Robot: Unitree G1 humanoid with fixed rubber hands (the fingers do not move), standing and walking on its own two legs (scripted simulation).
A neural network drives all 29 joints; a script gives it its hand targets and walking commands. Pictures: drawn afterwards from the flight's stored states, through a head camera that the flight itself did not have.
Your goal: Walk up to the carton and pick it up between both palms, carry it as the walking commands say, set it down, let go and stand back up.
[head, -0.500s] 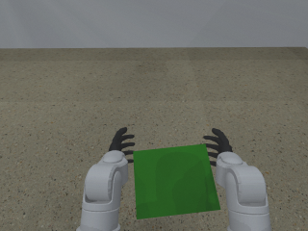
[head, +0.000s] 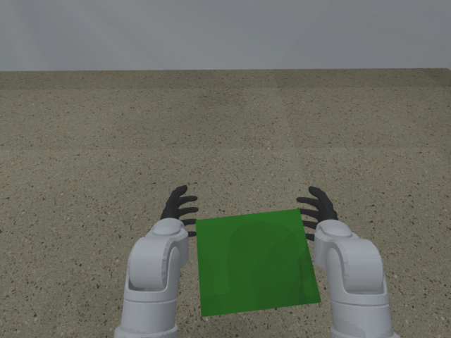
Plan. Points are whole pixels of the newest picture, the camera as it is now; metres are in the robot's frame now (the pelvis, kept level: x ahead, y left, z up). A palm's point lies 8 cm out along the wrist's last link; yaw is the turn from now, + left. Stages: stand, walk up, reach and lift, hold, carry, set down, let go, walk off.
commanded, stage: carry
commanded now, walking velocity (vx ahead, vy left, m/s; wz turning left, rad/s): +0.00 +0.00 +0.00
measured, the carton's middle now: (249, 266) +0.27 -0.01 -0.02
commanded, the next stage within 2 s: hold in 1.42 s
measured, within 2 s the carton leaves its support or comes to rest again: neither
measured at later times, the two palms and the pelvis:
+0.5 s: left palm (175, 225) +0.31 +0.13 +0.05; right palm (314, 225) +0.31 -0.12 +0.06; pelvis +0.02 +0.01 +0.00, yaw +0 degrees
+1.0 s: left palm (186, 227) +0.32 +0.11 +0.03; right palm (318, 229) +0.32 -0.14 +0.03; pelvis +0.03 +0.00 +0.00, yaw -1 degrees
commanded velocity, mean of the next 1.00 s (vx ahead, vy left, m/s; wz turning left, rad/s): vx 0.00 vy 0.00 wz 0.00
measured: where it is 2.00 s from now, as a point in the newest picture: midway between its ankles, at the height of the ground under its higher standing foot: outside the picture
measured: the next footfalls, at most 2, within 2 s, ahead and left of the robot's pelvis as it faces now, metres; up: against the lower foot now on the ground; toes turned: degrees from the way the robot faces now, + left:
none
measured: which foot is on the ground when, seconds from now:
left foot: down 0.00-1.00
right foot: down 0.00-1.00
